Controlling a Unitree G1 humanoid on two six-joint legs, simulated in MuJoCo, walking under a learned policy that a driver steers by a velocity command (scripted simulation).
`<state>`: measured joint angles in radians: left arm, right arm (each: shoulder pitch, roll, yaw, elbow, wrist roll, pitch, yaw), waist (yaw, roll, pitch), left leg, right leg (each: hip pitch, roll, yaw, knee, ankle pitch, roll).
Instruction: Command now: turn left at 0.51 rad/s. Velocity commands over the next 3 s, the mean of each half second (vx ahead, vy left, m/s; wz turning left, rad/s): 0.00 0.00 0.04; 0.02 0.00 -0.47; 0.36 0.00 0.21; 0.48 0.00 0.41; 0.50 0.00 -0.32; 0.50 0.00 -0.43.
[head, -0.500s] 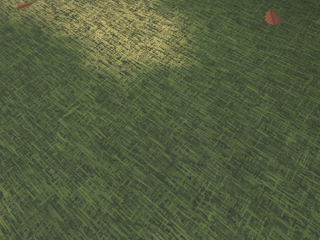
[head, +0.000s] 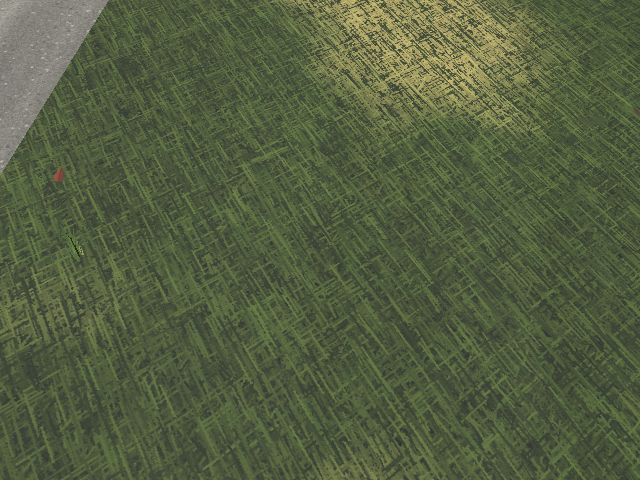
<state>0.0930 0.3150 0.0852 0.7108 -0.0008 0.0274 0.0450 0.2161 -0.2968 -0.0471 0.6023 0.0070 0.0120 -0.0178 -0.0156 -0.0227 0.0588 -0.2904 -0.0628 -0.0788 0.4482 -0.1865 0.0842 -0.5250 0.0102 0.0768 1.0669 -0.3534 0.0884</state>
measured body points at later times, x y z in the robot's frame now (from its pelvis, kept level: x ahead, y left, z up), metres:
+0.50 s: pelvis +0.02 -0.03 -0.01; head +0.04 -0.04 +0.44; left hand +0.17 +0.24 -0.11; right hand +0.17 -0.30 -0.11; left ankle +0.02 +0.07 -0.74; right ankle +0.03 -0.17 -0.74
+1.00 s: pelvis +0.01 -0.10 -0.01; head +0.03 -0.14 +0.44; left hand +0.23 +0.12 -0.08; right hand +0.07 -0.42 -0.12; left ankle +0.03 +0.05 -0.67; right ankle -0.01 -0.18 -0.74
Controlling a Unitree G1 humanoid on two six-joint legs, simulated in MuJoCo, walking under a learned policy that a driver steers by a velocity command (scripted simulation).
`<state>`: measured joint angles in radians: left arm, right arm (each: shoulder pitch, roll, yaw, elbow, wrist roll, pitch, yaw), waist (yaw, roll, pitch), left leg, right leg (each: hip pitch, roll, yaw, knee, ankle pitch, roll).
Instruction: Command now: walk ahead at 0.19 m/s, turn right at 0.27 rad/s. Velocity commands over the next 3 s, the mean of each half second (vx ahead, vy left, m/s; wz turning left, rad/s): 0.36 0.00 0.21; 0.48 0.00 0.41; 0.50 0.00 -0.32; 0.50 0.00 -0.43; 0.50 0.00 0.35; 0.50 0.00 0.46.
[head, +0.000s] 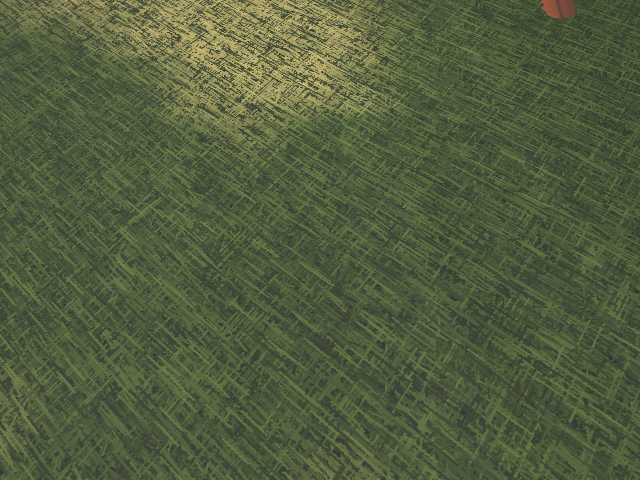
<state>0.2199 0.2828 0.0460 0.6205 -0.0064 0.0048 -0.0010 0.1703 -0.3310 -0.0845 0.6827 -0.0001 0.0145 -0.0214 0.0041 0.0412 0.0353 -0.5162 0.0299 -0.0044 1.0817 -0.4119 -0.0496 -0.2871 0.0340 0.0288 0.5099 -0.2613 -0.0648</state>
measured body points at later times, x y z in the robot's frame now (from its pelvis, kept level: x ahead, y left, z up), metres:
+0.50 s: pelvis +0.17 +0.07 -0.02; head +0.21 +0.09 +0.43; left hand +0.15 +0.38 -0.14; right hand +0.42 -0.15 -0.09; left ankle +0.23 +0.18 -0.74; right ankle +0.02 -0.09 -0.71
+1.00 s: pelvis +0.46 +0.13 -0.02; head +0.49 +0.14 +0.43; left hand +0.56 +0.44 -0.09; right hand +0.60 -0.13 -0.14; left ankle +0.25 +0.18 -0.69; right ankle +0.59 +0.07 -0.74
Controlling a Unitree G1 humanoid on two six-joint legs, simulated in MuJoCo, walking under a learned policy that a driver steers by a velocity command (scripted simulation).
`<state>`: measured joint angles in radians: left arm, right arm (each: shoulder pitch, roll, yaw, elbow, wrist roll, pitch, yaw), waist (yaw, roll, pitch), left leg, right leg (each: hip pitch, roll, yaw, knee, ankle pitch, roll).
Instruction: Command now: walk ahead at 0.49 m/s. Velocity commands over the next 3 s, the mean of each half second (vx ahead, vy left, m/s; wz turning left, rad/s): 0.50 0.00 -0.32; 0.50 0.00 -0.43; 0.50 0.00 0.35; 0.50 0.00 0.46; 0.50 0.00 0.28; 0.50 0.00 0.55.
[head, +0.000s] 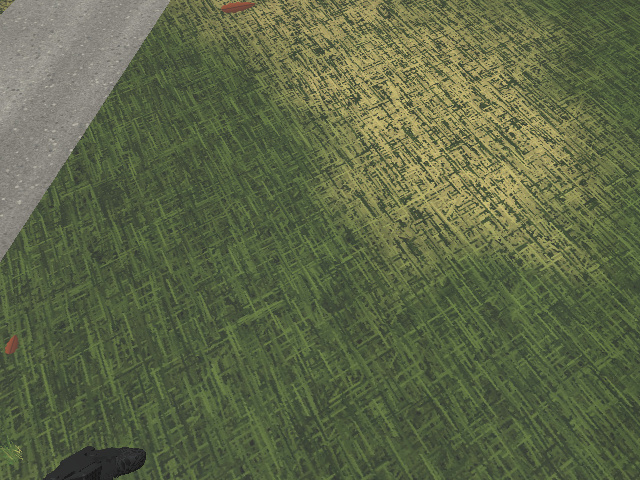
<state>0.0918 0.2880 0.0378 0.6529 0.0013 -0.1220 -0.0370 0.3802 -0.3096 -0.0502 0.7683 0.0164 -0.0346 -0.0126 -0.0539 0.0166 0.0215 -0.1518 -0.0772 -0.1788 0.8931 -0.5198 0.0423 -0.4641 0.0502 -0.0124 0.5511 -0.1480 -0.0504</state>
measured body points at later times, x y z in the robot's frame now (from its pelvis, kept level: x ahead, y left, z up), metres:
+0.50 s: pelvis +0.27 +0.02 +0.01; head +0.29 +0.03 +0.46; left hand +0.36 +0.30 -0.11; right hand +0.43 -0.26 -0.05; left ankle +0.36 +0.12 -0.72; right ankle +0.12 -0.09 -0.66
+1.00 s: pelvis +0.50 -0.11 +0.00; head +0.53 -0.14 +0.45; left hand +0.80 +0.01 -0.07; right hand +0.38 -0.37 -0.13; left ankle +0.41 +0.10 -0.64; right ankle +0.53 -0.22 -0.72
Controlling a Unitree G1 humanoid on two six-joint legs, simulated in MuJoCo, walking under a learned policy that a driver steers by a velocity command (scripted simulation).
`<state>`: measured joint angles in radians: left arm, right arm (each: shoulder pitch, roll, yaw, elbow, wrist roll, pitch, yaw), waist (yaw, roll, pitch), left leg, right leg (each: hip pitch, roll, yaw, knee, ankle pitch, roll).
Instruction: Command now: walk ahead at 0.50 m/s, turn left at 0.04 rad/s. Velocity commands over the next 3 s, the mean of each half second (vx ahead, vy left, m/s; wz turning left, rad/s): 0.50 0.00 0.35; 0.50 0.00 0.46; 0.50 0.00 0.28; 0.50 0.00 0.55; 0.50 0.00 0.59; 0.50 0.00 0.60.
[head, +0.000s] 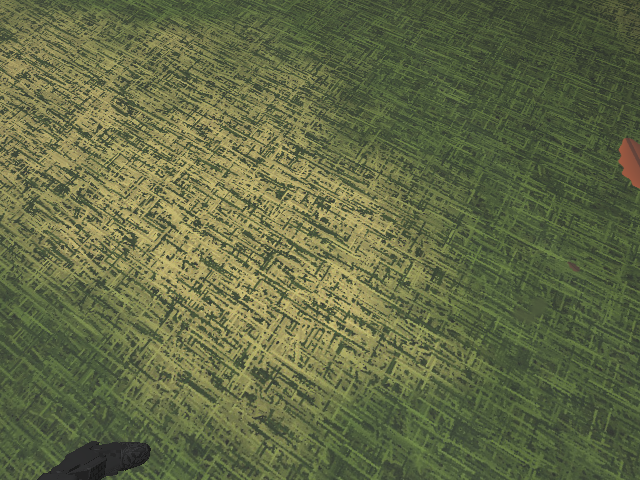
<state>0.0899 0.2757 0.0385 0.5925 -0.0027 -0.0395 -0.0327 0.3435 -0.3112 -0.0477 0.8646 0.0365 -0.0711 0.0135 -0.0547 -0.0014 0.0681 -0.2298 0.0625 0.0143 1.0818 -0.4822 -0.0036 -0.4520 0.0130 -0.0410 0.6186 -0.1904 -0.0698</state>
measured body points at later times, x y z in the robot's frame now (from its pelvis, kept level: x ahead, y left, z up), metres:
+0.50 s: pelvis +0.27 +0.06 -0.01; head +0.31 +0.08 +0.44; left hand +0.24 +0.35 -0.14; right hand +0.52 -0.14 -0.10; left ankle +0.36 +0.16 -0.72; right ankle +0.10 -0.09 -0.69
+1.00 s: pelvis +0.56 +0.12 +0.00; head +0.58 +0.13 +0.45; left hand +0.63 +0.44 -0.07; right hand +0.73 -0.12 -0.12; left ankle +0.37 +0.16 -0.70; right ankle +0.70 +0.07 -0.72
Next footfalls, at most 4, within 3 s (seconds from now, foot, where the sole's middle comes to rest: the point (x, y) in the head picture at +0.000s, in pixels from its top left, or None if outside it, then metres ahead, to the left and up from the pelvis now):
0.46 left None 0.40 0.17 -0.76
0.96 right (282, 344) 0.74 0.09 -0.76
1.50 left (128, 305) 0.86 0.45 -0.76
1.96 right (130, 199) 1.20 0.49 -0.76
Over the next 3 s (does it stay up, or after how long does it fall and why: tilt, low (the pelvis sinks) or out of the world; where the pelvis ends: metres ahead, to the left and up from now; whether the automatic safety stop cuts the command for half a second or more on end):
stays up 1.21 0.96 0.00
